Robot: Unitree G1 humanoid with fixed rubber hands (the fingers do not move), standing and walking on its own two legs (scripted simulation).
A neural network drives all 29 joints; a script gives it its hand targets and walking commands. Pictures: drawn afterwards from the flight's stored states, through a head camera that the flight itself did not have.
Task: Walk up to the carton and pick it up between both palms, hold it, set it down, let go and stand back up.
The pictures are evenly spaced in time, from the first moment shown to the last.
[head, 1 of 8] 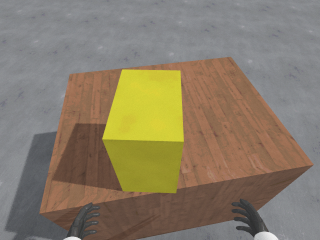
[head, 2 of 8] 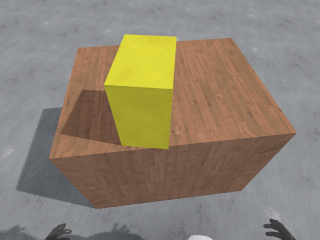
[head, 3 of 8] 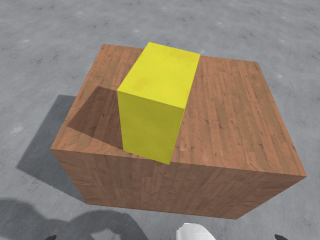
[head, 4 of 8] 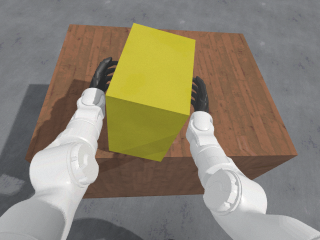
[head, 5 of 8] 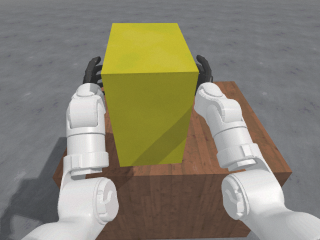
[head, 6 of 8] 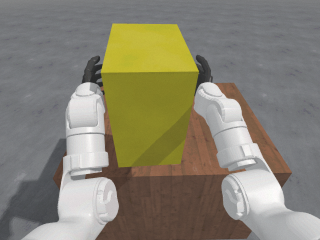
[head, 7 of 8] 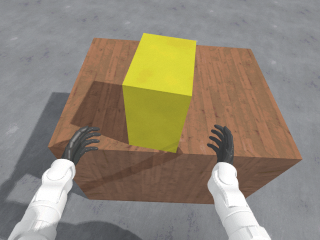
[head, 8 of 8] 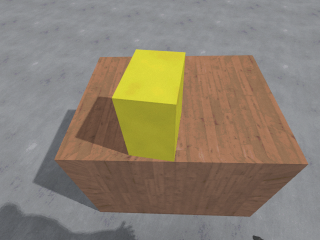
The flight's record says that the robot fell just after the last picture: no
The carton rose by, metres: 0.22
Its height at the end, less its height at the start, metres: +0.00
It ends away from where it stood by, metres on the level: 0.02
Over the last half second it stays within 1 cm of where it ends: yes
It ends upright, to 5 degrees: yes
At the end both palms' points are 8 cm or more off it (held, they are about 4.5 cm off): yes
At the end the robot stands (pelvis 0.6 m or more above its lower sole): yes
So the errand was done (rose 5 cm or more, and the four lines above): yes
